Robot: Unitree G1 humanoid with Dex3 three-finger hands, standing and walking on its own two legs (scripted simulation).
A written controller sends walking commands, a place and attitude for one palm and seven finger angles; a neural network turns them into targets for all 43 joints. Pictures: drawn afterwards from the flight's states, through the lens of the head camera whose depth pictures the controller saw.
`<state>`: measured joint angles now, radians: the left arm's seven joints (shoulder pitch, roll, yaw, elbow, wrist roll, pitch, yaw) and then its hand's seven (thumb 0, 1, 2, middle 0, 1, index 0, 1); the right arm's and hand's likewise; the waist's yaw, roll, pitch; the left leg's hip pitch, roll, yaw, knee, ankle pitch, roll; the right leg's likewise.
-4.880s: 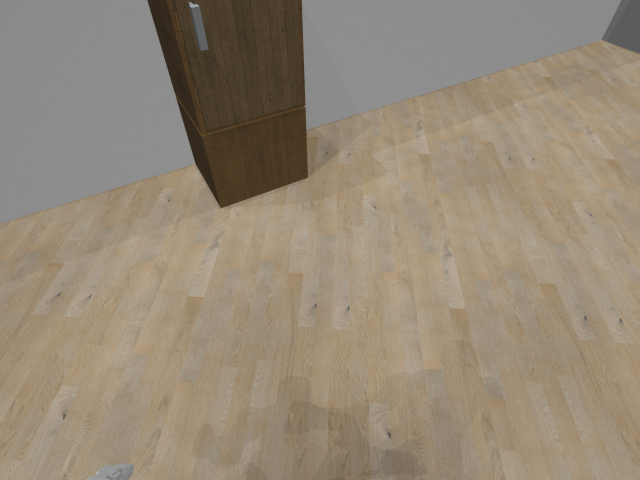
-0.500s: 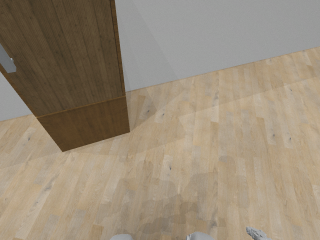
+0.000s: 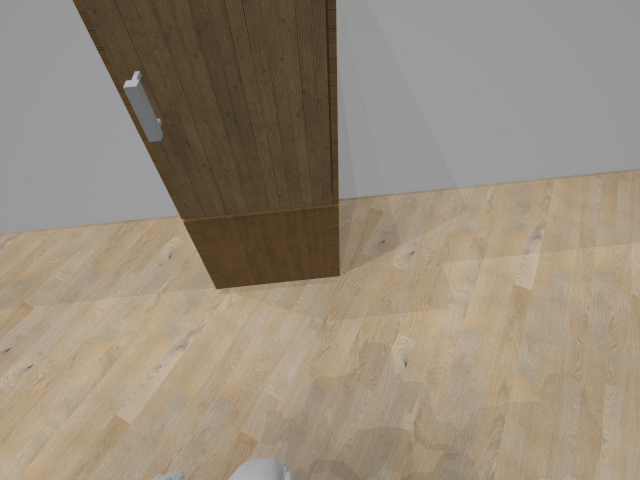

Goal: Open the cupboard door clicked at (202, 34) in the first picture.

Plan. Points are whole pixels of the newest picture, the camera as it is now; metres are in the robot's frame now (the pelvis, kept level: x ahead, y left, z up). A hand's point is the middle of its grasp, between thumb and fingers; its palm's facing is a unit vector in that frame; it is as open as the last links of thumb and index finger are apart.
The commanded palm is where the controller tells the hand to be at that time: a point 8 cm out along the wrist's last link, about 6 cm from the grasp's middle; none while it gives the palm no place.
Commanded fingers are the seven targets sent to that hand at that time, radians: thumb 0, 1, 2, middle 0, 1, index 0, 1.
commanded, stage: turn to face it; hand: left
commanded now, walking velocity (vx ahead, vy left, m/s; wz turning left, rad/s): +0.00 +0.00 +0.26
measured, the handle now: (146, 106) +0.78 +0.40 +0.03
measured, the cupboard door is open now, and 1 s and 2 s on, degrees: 0 0 0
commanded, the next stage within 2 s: take the last steps up to it in 0.10 s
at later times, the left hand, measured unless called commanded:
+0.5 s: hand out of the picture +0.03 +0.25 -0.16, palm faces +0.13 -0.97 -0.20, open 7.4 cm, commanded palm none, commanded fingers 0.00 0.90 0.90 -0.20 -0.30 -0.20 -0.30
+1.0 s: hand out of the picture +0.01 +0.24 -0.19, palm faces +0.29 -0.95 -0.15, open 7.3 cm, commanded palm none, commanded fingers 0.00 0.90 0.90 -0.20 -0.30 -0.20 -0.30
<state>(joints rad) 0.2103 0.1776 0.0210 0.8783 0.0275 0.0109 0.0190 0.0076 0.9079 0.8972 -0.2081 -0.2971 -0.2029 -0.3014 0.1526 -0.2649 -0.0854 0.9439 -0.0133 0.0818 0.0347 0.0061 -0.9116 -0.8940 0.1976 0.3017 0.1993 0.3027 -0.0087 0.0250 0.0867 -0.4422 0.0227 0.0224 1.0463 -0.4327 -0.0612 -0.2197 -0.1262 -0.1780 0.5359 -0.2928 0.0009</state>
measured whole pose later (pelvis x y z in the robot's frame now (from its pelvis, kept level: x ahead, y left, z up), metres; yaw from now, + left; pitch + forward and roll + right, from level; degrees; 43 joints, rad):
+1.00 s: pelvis +0.14 +0.10 -0.01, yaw +11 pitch -1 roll -2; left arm 0.45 0.14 0.04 1.15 0.03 -0.04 0.01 0.01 0.92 0.90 -0.21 -0.30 -0.20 -0.30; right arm 0.21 -0.18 -0.06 1.03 -0.02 -0.03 0.04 0.01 -0.91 -0.89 0.20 0.30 0.20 0.30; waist 0.04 0.00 0.05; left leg -0.38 0.09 0.12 0.58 -0.19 0.01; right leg -0.03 -0.11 -0.15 0.49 -0.42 0.07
